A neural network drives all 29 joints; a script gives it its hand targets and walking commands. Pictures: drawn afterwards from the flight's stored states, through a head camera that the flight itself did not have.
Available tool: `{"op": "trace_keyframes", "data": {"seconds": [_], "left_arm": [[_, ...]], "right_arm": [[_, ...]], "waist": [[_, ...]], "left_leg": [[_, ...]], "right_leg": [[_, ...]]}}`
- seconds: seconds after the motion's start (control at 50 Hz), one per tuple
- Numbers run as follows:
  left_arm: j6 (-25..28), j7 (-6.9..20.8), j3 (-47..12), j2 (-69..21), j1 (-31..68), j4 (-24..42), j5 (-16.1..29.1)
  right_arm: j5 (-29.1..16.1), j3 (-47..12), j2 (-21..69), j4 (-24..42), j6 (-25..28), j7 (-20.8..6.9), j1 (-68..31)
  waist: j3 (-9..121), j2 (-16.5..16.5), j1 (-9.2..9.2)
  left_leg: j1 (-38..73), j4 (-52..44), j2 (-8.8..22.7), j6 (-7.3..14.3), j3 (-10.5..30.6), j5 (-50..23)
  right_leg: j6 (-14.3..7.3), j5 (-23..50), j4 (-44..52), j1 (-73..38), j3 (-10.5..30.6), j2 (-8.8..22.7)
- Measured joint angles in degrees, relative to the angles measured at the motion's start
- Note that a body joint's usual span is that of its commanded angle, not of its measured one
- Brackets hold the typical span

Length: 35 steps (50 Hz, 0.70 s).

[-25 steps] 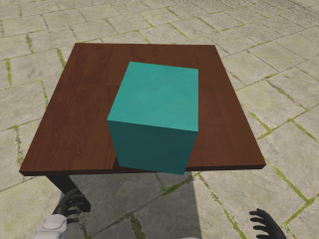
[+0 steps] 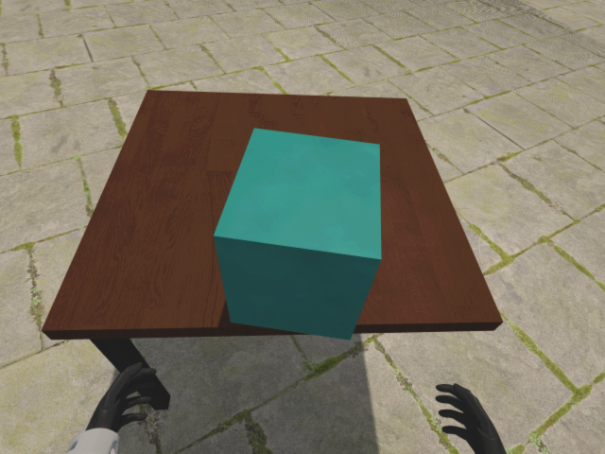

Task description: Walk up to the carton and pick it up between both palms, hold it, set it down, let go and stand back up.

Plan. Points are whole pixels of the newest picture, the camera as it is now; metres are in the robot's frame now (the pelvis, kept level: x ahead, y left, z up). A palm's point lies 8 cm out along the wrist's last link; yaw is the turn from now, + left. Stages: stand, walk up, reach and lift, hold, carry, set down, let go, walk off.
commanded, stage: reach and lift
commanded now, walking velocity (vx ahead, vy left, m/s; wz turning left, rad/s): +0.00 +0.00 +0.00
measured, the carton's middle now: (303, 235) +0.45 -0.01 -0.02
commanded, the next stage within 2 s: none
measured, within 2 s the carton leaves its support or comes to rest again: neither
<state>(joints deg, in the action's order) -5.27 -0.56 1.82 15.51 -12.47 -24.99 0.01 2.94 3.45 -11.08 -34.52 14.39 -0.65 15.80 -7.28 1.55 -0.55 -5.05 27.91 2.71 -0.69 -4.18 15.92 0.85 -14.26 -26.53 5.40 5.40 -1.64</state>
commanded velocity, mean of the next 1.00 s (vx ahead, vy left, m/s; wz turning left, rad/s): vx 0.00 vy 0.00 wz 0.00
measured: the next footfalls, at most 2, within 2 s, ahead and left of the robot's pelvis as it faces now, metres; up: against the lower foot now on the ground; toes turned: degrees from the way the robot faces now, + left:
none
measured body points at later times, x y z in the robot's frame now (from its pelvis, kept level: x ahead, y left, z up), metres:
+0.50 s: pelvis +0.02 +0.00 +0.00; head +0.02 +0.02 +0.45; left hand +0.18 +0.24 -0.04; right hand +0.17 -0.21 -0.03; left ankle +0.00 +0.12 -0.74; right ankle +0.01 -0.13 -0.74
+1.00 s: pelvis +0.02 +0.00 +0.00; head +0.03 +0.02 +0.45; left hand +0.23 +0.23 -0.02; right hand +0.21 -0.20 -0.01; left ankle +0.00 +0.12 -0.74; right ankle +0.01 -0.13 -0.74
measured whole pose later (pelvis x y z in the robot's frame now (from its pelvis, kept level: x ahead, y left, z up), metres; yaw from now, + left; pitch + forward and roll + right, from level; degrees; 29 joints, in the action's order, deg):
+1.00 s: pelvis +0.02 +0.00 +0.00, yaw +0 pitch -5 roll -1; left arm 15.4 1.7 -3.0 16.8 -12.1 -22.2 8.0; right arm -5.9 -0.2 -4.5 -20.3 17.0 4.9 16.0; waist -5.9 1.6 0.0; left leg -4.6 25.1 2.6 -0.7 -4.2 15.6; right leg 0.9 -13.5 -22.7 4.4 5.4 -1.5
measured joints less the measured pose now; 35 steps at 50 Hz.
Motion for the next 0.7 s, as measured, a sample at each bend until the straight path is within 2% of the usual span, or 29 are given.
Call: {"op": "trace_keyframes", "data": {"seconds": [0.12,0.28,0.44,0.56,0.7], "left_arm": [[5.8,1.4,0.0,0.0,-1.3,0.2,0.0],[13.5,2.7,0.0,-0.1,-5.0,0.9,0.6],[20.5,3.5,-0.3,-0.1,-7.1,1.1,2.7],[22.9,3.9,-1.5,0.0,-6.9,1.1,3.9],[24.3,3.1,-3.6,0.2,-5.0,1.1,5.3]], "right_arm": [[-1.9,0.0,1.0,3.5,1.6,1.2,1.6],[-5.2,-0.1,2.6,4.8,5.3,1.8,3.9],[-7.5,-1.5,3.8,8.0,9.6,2.6,5.7],[-7.7,-3.1,5.2,8.8,9.9,3.2,5.7],[-7.8,-3.3,6.5,10.1,9.5,3.9,5.6]], "waist": [[0.3,0.0,0.0],[0.6,0.0,0.1],[0.7,0.0,0.23],[0.8,0.1,0.4],[0.9,0.1,0.54]], "left_leg": [[0.7,-1.4,0.0,0.0,0.0,-0.1],[1.3,-2.8,0.0,0.0,0.0,-0.2],[1.4,-2.9,0.0,0.0,0.0,-0.2],[1.7,-2.8,-0.1,0.0,0.0,-0.3],[1.5,-2.8,-0.1,0.0,0.0,-0.3]], "right_leg": [[0.0,0.1,1.3,-0.7,0.0,0.0],[0.0,0.3,3.1,-1.4,0.0,0.0],[0.0,0.7,3.9,-1.9,0.0,0.1],[0.0,0.8,3.9,-2.2,0.0,0.2],[0.0,0.8,3.9,-2.1,0.0,0.2]]}}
